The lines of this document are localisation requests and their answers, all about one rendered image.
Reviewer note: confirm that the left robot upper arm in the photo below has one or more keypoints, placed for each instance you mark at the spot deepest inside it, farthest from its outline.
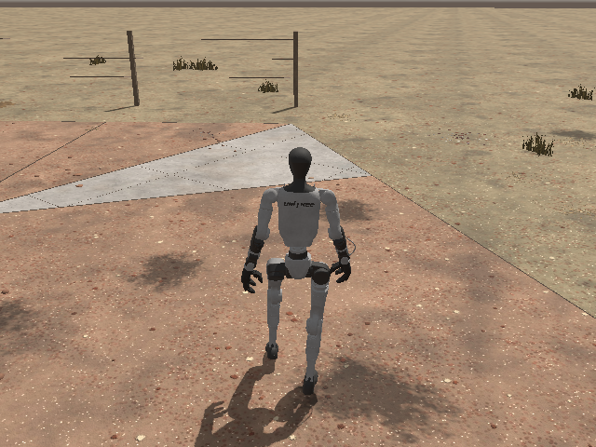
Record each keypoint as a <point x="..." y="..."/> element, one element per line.
<point x="265" y="211"/>

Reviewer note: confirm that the robot left forearm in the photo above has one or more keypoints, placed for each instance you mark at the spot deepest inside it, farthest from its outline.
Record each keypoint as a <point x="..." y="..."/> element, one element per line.
<point x="254" y="252"/>

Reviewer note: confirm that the left robot hand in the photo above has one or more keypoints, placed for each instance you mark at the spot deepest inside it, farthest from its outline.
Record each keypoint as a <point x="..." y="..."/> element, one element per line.
<point x="246" y="279"/>

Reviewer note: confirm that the robot left thigh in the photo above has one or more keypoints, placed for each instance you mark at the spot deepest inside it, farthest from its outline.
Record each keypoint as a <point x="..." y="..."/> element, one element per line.
<point x="275" y="270"/>

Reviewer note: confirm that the robot right forearm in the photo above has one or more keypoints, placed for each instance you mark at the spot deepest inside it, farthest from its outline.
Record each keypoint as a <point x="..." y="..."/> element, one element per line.
<point x="341" y="248"/>

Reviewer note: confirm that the right robot upper arm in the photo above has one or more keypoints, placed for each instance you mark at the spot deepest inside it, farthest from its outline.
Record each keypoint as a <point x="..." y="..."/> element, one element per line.
<point x="328" y="198"/>

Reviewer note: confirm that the right robot hand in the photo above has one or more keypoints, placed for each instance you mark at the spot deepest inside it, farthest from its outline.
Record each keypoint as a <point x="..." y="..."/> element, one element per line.
<point x="346" y="268"/>

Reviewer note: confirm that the right robot foot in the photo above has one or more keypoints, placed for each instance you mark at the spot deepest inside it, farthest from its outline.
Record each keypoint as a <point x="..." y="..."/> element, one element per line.
<point x="308" y="387"/>

